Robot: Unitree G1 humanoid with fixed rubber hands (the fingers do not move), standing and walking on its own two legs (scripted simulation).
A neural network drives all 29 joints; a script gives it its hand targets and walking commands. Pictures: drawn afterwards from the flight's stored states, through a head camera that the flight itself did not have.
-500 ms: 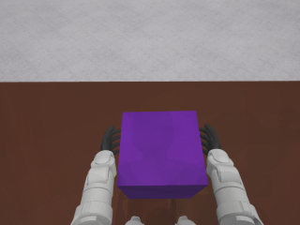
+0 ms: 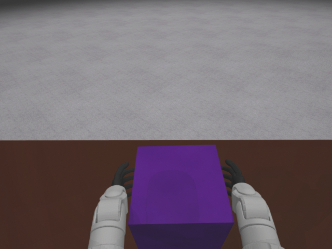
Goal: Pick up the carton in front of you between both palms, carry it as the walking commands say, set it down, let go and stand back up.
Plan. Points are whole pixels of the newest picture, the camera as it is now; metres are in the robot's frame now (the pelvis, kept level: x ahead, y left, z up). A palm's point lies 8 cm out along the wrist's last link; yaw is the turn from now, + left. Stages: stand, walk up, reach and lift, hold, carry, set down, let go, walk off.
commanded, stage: reach and lift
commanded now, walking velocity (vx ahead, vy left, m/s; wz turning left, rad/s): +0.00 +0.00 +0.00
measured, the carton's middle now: (177, 202) +0.29 +0.00 -0.05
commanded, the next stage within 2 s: hold in 0.90 s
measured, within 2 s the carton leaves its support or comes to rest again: neither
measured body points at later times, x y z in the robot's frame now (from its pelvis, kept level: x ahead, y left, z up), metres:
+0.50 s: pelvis +0.00 +0.00 +0.00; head -0.03 +0.00 +0.45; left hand +0.30 +0.15 +0.02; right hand +0.30 -0.15 +0.02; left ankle +0.01 +0.13 -0.74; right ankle +0.01 -0.13 -0.74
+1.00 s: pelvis +0.01 +0.00 +0.01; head -0.03 +0.00 +0.45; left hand +0.30 +0.15 +0.04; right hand +0.30 -0.15 +0.04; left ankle +0.01 +0.13 -0.74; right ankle +0.01 -0.13 -0.74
